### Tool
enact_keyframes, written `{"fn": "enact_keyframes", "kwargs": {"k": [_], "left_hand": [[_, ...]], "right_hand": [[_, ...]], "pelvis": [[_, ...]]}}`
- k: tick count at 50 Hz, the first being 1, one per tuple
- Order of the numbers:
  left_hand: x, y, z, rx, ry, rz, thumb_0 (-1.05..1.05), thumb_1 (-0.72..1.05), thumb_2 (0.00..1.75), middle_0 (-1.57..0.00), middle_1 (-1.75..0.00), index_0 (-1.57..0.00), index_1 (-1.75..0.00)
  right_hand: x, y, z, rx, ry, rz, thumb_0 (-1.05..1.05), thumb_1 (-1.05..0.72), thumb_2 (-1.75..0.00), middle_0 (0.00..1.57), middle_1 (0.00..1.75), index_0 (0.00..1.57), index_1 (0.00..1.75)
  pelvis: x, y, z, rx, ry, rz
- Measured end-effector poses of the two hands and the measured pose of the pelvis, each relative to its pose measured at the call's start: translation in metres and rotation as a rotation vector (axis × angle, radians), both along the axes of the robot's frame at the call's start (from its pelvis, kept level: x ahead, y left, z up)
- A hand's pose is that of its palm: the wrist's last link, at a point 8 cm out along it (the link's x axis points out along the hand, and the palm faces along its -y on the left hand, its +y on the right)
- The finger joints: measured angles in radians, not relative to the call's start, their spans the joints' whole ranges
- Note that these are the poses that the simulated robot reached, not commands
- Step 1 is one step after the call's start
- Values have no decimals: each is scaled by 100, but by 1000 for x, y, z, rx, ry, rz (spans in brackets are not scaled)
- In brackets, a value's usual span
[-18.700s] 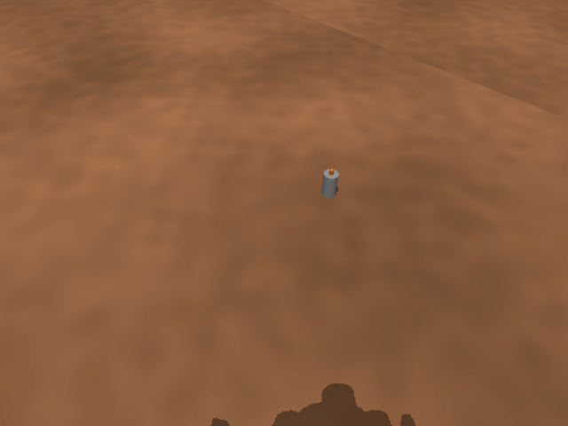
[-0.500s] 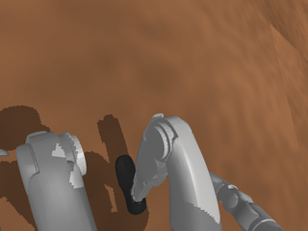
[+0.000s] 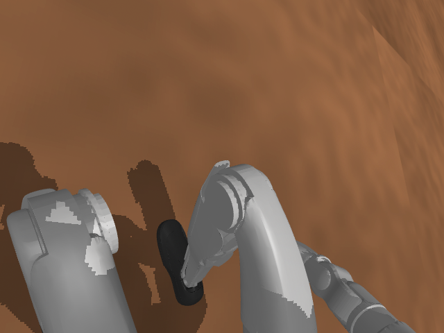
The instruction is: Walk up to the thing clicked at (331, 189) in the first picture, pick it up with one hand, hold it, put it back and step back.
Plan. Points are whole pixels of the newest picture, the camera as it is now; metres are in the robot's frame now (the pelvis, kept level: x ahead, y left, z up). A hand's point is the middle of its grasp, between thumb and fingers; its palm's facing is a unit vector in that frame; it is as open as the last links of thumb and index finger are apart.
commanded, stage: close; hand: left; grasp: from the side
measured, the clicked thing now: out of the picture +0.41 +0.31 -0.19
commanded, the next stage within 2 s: settle in 0.36 s
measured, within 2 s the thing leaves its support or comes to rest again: leaves its support in 0.70 s
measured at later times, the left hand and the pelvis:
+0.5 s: hand out of the picture +0.41 +0.31 -0.18, palm faces +0.43 -0.90 -0.01, open 9.9 cm; pelvis +0.00 +0.00 +0.00, yaw -1 degrees
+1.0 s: hand out of the picture +0.41 +0.32 -0.12, palm faces +0.41 -0.91 -0.02, open 10.1 cm; pelvis +0.01 +0.00 +0.02, yaw +1 degrees
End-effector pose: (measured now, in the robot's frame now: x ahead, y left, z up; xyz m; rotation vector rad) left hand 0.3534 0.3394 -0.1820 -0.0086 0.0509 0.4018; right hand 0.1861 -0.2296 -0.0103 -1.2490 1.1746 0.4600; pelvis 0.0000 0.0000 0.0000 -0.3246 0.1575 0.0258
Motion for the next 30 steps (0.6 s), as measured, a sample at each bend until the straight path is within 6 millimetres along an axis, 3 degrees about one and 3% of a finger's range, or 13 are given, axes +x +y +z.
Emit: {"fn": "enact_keyframes", "kwargs": {"k": [7,17,30], "left_hand": [[7,2,1,0,3,17,-1,10,50,-46,-44,-45,-44],[8,4,0,2,3,39,-3,0,60,-56,-68,-65,-68],[17,4,0,5,10,33,-4,-20,81,-66,-91,-70,-89]], "right_hand": [[-3,1,4,-5,-4,-14,-1,-88,-90,21,30,20,30],[-10,-3,4,-21,33,-33,0,-87,-90,21,30,20,30],[-11,-4,2,-20,44,-43,-1,-89,-90,21,30,20,30]], "pelvis": [[0,2,2,-10,3,-8],[1,2,4,-10,14,-7],[2,1,5,-8,23,-10]]}}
